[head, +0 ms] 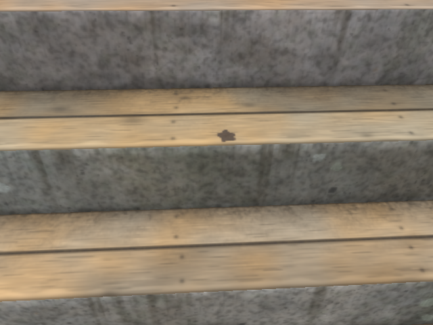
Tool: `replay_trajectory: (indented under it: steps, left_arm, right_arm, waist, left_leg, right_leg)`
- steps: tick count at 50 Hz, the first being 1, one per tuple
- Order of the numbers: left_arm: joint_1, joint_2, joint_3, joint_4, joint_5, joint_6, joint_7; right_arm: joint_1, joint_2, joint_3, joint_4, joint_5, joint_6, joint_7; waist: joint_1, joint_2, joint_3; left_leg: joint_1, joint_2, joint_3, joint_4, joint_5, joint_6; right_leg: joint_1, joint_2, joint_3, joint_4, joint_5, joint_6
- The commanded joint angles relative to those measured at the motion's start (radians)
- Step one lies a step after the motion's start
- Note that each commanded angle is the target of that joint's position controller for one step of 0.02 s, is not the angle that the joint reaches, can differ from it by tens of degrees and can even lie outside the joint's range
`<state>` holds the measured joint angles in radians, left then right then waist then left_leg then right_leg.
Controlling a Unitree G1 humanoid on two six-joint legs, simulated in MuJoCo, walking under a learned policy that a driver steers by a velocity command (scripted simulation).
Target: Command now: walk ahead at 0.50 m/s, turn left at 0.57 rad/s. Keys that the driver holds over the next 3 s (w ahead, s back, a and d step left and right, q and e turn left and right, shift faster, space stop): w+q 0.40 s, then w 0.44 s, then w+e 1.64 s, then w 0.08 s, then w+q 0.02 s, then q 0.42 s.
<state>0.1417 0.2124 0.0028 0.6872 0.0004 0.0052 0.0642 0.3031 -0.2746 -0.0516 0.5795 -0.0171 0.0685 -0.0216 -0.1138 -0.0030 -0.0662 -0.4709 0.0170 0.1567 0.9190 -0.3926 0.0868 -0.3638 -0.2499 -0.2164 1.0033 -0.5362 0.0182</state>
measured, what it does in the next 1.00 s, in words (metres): climbs, turning left: right foot 0.21 m higher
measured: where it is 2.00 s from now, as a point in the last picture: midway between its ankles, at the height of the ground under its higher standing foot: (47, 119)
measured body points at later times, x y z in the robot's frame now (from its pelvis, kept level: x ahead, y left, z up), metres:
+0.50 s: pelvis +0.15 +0.00 +0.08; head +0.16 +0.06 +0.53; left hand +0.37 +0.20 +0.03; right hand +0.18 -0.22 -0.04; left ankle +0.04 +0.05 -0.68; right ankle +0.32 -0.06 -0.41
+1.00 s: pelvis +0.36 +0.11 +0.26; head +0.38 +0.09 +0.70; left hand +0.20 +0.23 +0.12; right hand +0.62 +0.10 +0.17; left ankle +0.40 +0.28 -0.20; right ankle +0.31 -0.06 -0.48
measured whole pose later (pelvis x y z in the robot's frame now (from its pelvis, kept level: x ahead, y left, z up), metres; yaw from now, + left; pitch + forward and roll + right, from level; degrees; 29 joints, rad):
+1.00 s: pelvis +0.36 +0.11 +0.26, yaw +22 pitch +4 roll +0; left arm 0.58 0.04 -0.03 0.99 0.03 -0.06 0.04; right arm 0.04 -0.08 0.11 0.67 0.02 -0.05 0.04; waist 0.14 0.06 -0.07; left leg -1.31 0.17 0.02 1.95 -0.13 -0.01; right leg -0.08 -0.07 -0.06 0.38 -0.37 0.02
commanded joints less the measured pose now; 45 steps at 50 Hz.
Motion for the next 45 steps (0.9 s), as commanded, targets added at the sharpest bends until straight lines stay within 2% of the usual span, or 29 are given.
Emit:
replay_trajectory:
  steps: [1, 2, 3, 4, 5, 7, 9, 13, 16, 17, 19, 20, 22, 23, 25, 26, 27, 28, 29, 30, 31, 32, 33, 34, 35, 37, 40, 43, 45]
  left_arm:
    - [-0.164, -0.127, -0.051, -0.231, 0.009, -0.061, -0.031]
    - [-0.064, -0.113, -0.055, -0.261, 0.009, -0.097, -0.061]
    - [-0.123, 0.009, -0.033, -0.255, -0.019, -0.117, -0.087]
    - [-0.167, 0.032, -0.026, -0.248, -0.019, -0.109, -0.083]
    - [-0.205, -0.02, -0.045, -0.253, -0.013, -0.096, -0.071]
    - [-0.159, -0.01, -0.042, -0.244, 0.005, -0.072, -0.074]
    - [-0.131, -0.073, -0.06, -0.216, 0.022, -0.083, -0.077]
    - [-0.217, -0.143, -0.085, -0.204, 0.001, -0.121, -0.104]
    - [-0.251, -0.174, -0.103, -0.211, -0.008, -0.119, -0.103]
    - [-0.327, -0.188, -0.118, -0.258, -0.001, -0.117, -0.099]
    - [-0.426, -0.189, -0.134, -0.304, 0.023, -0.115, -0.077]
    - [-0.5, -0.201, -0.148, -0.34, 0.036, -0.116, -0.067]
    - [-0.44, -0.204, -0.145, -0.34, 0.024, -0.115, -0.063]
    - [-0.276, -0.151, -0.118, -0.269, 0.01, -0.113, -0.071]
    - [-0.097, 0.008, -0.029, -0.238, -0.009, -0.111, -0.068]
    - [-0.004, 0.1, 0.006, -0.204, -0.02, -0.104, -0.072]
    - [0.101, 0.138, 0.023, -0.133, -0.02, -0.091, -0.073]
    - [0.293, 0.189, 0.036, -0.034, 0.024, -0.078, -0.081]
    - [0.431, 0.223, 0.05, 0.069, 0.075, -0.05, -0.067]
    - [0.378, 0.111, 0.04, 0.116, 0.067, -0.036, -0.028]
    - [0.296, -0.01, 0.014, 0.157, 0.047, -0.035, -0.029]
    - [0.234, -0.079, -0.002, 0.198, 0.03, -0.044, -0.037]
    - [0.177, -0.132, -0.015, 0.231, 0.025, -0.057, -0.042]
    - [0.142, -0.185, -0.035, 0.258, 0.045, -0.062, -0.049]
    - [0.139, -0.182, -0.035, 0.277, 0.048, -0.071, -0.063]
    - [0.177, -0.103, -0.024, 0.299, 0.036, -0.076, -0.087]
    - [0.177, -0.044, -0.028, 0.261, 0.032, -0.097, -0.08]
    - [0.311, 0.013, -0.017, 0.274, 0.043, -0.113, -0.068]
    - [0.475, 0.016, -0.004, 0.31, 0.035, -0.093, -0.047]
  right_arm:
    - [0.192, -0.05, 0.003, 0.056, -0.04, -0.072, 0.054]
    - [0.106, -0.173, -0.021, -0.016, -0.027, -0.102, 0.028]
    - [0.056, -0.178, -0.02, -0.019, -0.011, -0.115, 0.024]
    - [0.045, -0.136, -0.007, 0.002, -0.011, -0.118, 0.015]
    - [0.06, -0.097, 0.007, 0.031, -0.012, -0.115, -0.005]
    - [0.027, -0.01, 0.043, 0.043, -0.032, -0.11, -0.026]
    - [0.154, -0.03, 0.041, 0.102, -0.021, -0.099, -0.027]
    - [0.344, 0.032, 0.052, 0.191, -0.019, -0.081, -0.016]
    - [0.325, 0.072, 0.062, 0.216, -0.019, -0.063, -0.002]
    - [0.311, 0.079, 0.064, 0.23, -0.005, -0.061, -0.002]
    - [0.288, 0.082, 0.063, 0.246, -0.011, -0.055, -0.012]
    - [0.285, 0.058, 0.049, 0.248, 0.011, -0.051, -0.029]
    - [0.272, 0.03, 0.037, 0.283, 0.025, -0.039, -0.051]
    - [0.165, 0.015, 0.038, 0.28, 0.025, -0.038, -0.047]
    - [0.173, -0.101, 0.017, 0.298, 0.01, -0.07, -0.034]
    - [0.155, -0.159, 0.005, 0.326, -0.001, -0.084, -0.029]
    - [0.121, -0.152, 0.002, 0.327, -0.01, -0.093, -0.027]
    - [0.038, -0.08, 0.018, 0.286, -0.024, -0.115, -0.022]
    - [-0.007, 0.097, 0.045, 0.246, 0.002, -0.134, 0.021]
    - [-0.063, 0.087, 0.031, 0.2, 0.0, -0.169, 0.07]
    - [-0.139, 0.091, 0.035, 0.131, 0.019, -0.187, 0.099]
    - [-0.166, 0.121, 0.061, 0.088, 0.015, -0.183, 0.106]
    - [-0.129, 0.147, 0.077, 0.075, 0.014, -0.172, 0.102]
    - [-0.092, 0.167, 0.095, 0.079, 0.023, -0.156, 0.098]
    - [-0.048, 0.169, 0.103, 0.089, 0.036, -0.15, 0.101]
    - [-0.079, 0.199, 0.13, 0.067, 0.047, -0.149, 0.096]
    - [-0.202, 0.142, 0.138, 0.017, 0.029, -0.143, 0.064]
    - [-0.237, 0.142, 0.13, 0.042, 0.035, -0.129, 0.032]
    - [-0.354, 0.166, 0.131, 0.011, 0.028, -0.128, 0.039]
  waist:
    - [0.061, 0.242, 0.1]
    - [0.133, 0.179, -0.037]
    - [0.128, 0.015, 0.088]
    - [0.116, -0.084, 0.144]
    - [0.107, -0.082, 0.162]
    - [0.139, -0.034, 0.106]
    - [0.103, -0.017, 0.064]
    - [0.03, -0.049, 0.115]
    - [0.028, 0.05, 0.158]
    - [0.029, 0.077, 0.198]
    - [0.018, 0.14, 0.21]
    - [0.002, 0.158, 0.196]
    - [0.061, 0.174, 0.072]
    - [0.142, 0.174, -0.038]
    - [0.283, 0.299, -0.176]
    - [0.336, 0.321, -0.206]
    - [0.351, 0.297, -0.22]
    - [0.375, 0.077, -0.22]
    - [0.324, -0.472, -0.247]
    - [0.294, -0.327, -0.17]
    - [0.224, -0.141, 0.021]
    - [0.15, -0.033, 0.144]
    - [0.07, 0.045, 0.197]
    - [0.022, 0.039, 0.183]
    - [-0.01, 0.056, 0.175]
    - [-0.008, 0.056, 0.189]
    - [0.028, 0.054, 0.147]
    - [0.1, -0.077, 0.02]
    - [0.192, -0.109, 0.06]
  left_leg:
    - [0.28, 0.061, -0.64, -0.364, 0.477, 0.219]
    - [0.332, 0.272, -1.192, -0.731, -0.261, 0.292]
    - [0.206, 0.326, -1.224, -0.804, -0.601, 0.273]
    - [0.131, 0.312, -1.158, -0.771, -0.566, 0.219]
    - [0.1, 0.301, -1.114, -0.784, -0.532, 0.209]
    - [0.027, 0.214, -0.912, -0.668, -0.399, 0.232]
    - [0.18, 0.172, -0.76, -0.614, -0.238, 0.225]
    - [0.417, 0.157, -0.658, -0.543, -0.091, 0.162]
    - [0.379, 0.153, -0.653, -0.576, -0.094, 0.161]
    - [0.284, 0.128, -0.634, -0.625, -0.094, 0.149]
    - [0.12, 0.104, -0.625, -0.739, -0.046, 0.192]
    - [0.066, 0.118, -0.628, -0.86, 0.06, 0.216]
    - [0.191, 0.15, -0.519, -0.894, 0.335, 0.207]
    - [0.206, 0.119, -0.35, -0.856, 0.784, 0.165]
    - [0.336, 0.147, -0.311, -0.678, 1.839, 0.168]
    - [0.474, 0.184, -0.305, -0.522, 2.086, 0.194]
    - [0.523, 0.192, -0.298, -0.371, 2.117, 0.211]
    - [0.352, 0.161, -0.34, -0.105, 1.888, 0.229]
    - [-0.06, -0.14, -0.4, 0.307, 0.574, 0.151]
    - [-0.291, -0.254, -0.54, 0.858, 0.261, 0.08]
    - [-0.435, -0.206, -0.548, 1.004, 0.261, 0.081]
    - [-0.491, -0.182, -0.517, 1.066, 0.267, 0.089]
    - [-0.518, -0.153, -0.491, 1.09, 0.284, 0.094]
    - [-0.525, -0.152, -0.494, 1.227, 0.282, 0.097]
    - [-0.563, -0.129, -0.458, 1.242, 0.265, 0.1]
    - [-0.741, -0.081, -0.387, 1.24, 0.266, 0.088]
    - [-0.622, -0.049, -0.265, 0.936, 0.49, 0.016]
    - [-0.651, 0.046, -0.137, 0.943, 0.53, -0.034]
    - [-0.981, 0.115, -0.145, 1.006, 0.423, -0.05]
  right_leg:
    - [-0.621, 0.22, 0.199, 0.956, 0.019, -0.038]
    - [-0.768, 0.227, 0.367, 0.967, 0.175, -0.015]
    - [-0.796, 0.179, 0.38, 0.88, 0.334, -0.015]
    - [-0.796, 0.174, 0.367, 0.87, 0.4, -0.008]
    - [-0.793, 0.178, 0.358, 0.898, 0.342, 0.007]
    - [-0.732, 0.225, 0.316, 1.075, 0.391, 0.011]
    - [-0.866, 0.238, 0.274, 1.265, 0.409, -0.02]
    - [-1.165, 0.21, 0.225, 1.353, 0.384, -0.053]
    - [-1.296, 0.199, 0.187, 1.451, 0.348, -0.024]
    - [-1.282, 0.192, 0.167, 1.365, 0.358, -0.012]
    - [-1.159, 0.197, 0.088, 1.162, 0.451, 0.021]
    - [-1.042, 0.188, 0.041, 1.028, 0.394, 0.024]
    - [-0.813, 0.171, 0.052, 0.803, 0.312, -0.012]
    - [-0.536, 0.226, -0.035, 0.667, 0.27, -0.058]
    - [-0.137, 0.33, -0.051, 0.481, -0.015, -0.083]
    - [-0.081, 0.35, 0.008, 0.287, -0.079, -0.087]
    - [-0.005, 0.342, 0.114, 0.132, -0.075, -0.105]
    - [0.165, 0.243, 0.43, -0.081, -0.068, -0.187]
    - [0.382, -0.01, 1.084, -0.62, -0.064, -0.373]
    - [0.328, -0.095, 1.428, -0.768, -0.174, -0.426]
    - [0.134, -0.07, 1.224, -0.7, -0.311, -0.36]
    - [-0.018, -0.043, 1.004, -0.618, -0.263, -0.3]
    - [-0.115, -0.012, 0.79, -0.552, -0.154, -0.24]
    - [-0.161, 0.006, 0.686, -0.558, -0.056, -0.202]
    - [-0.159, 0.025, 0.576, -0.598, 0.024, -0.184]
    - [-0.094, 0.047, 0.389, -0.64, 0.155, -0.18]
    - [-0.261, 0.105, 0.196, -0.713, 0.224, -0.206]
    - [-0.015, 0.038, 0.282, -0.75, 0.308, -0.242]
    - [0.335, -0.025, 0.406, -0.738, 0.322, -0.244]
Next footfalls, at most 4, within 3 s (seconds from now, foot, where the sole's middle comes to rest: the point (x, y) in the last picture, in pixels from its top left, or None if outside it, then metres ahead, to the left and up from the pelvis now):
0.54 right None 0.35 -0.05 -0.52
1.12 left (7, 265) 0.58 0.43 -0.31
1.64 right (81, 128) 0.79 0.25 -0.11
2.14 left None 1.09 0.36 0.10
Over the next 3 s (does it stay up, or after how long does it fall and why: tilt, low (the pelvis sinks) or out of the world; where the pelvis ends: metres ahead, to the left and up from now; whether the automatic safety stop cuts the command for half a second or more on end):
stays up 1.23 0.01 1.06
